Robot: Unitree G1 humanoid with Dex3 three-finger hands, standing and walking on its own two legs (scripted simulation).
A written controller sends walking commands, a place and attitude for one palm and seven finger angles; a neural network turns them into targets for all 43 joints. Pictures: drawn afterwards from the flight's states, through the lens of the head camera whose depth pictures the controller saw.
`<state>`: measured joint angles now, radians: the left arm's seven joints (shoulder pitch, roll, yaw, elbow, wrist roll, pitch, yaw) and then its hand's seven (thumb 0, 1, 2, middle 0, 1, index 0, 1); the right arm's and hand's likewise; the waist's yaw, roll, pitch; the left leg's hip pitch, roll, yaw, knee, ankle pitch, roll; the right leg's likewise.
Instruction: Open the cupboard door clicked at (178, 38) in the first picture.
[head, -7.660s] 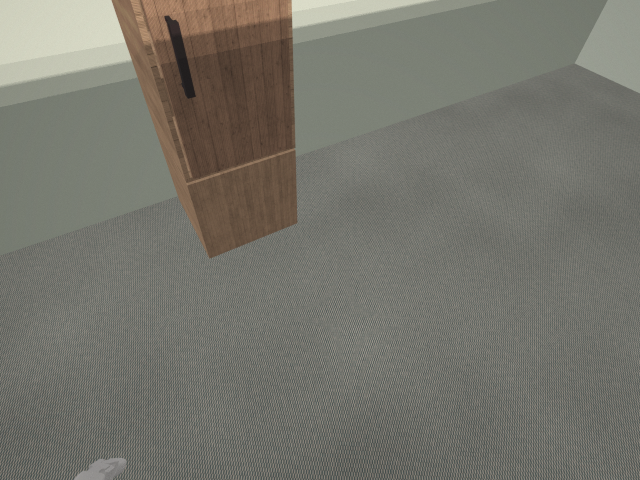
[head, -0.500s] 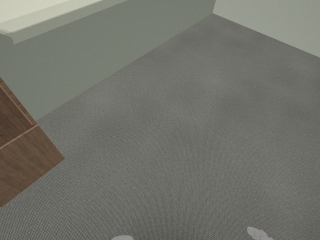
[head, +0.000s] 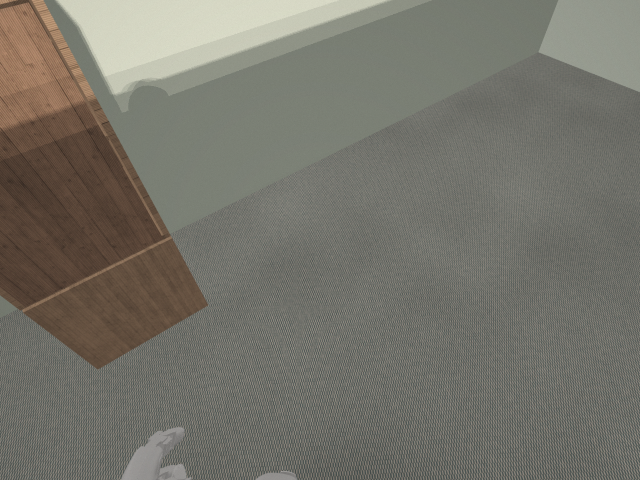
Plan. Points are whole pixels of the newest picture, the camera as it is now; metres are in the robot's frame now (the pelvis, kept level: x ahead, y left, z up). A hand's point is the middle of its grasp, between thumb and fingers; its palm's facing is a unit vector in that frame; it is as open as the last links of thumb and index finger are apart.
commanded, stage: turn to face it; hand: left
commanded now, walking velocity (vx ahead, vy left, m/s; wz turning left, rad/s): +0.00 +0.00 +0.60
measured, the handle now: out of the picture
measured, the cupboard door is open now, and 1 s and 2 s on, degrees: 0 0 0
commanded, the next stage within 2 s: take the last steps up to it in 1.00 s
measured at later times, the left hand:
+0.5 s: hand out of the picture -0.05 +0.27 -0.17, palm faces +0.34 -0.90 -0.27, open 7.4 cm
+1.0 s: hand out of the picture -0.03 +0.21 -0.13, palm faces +0.53 -0.80 -0.29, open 7.4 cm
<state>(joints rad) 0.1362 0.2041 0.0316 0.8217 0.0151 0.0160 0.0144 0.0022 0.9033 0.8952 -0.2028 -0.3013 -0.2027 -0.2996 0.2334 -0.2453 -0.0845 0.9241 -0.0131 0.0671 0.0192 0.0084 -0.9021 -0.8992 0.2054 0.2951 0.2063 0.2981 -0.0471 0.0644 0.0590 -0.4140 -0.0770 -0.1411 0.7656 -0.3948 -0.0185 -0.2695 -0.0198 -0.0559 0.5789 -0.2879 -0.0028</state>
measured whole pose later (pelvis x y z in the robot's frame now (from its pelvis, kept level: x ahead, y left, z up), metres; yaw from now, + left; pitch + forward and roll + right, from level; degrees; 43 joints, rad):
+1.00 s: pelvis -0.01 -0.01 +0.01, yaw +33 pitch -2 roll +2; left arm 0.19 0.17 0.02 0.88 0.02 0.02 0.02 0.00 0.90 0.89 -0.20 -0.30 -0.20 -0.30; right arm 0.22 -0.26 -0.09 0.96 -0.02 0.08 0.03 0.01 -0.91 -0.90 0.20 0.29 0.20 0.30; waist -0.03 0.06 0.06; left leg -0.47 -0.03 -0.04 1.14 -0.40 -0.04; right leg -0.23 -0.06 -0.11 0.52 -0.26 -0.02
